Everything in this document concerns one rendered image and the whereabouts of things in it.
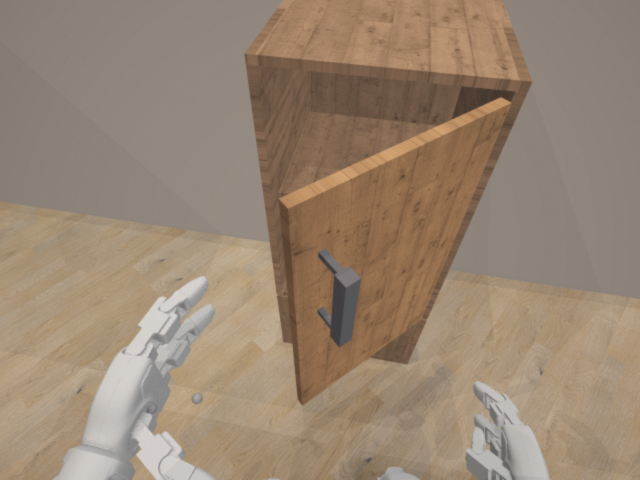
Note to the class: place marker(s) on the cupboard door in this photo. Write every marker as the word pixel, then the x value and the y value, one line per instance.
pixel 392 218

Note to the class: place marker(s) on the robot right hand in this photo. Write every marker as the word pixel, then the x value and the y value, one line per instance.
pixel 514 452

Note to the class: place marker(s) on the robot left forearm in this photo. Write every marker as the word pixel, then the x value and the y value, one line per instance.
pixel 90 463

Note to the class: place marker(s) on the handle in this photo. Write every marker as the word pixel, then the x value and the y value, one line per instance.
pixel 345 296

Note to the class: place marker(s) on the robot left hand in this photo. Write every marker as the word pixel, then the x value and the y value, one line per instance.
pixel 138 376

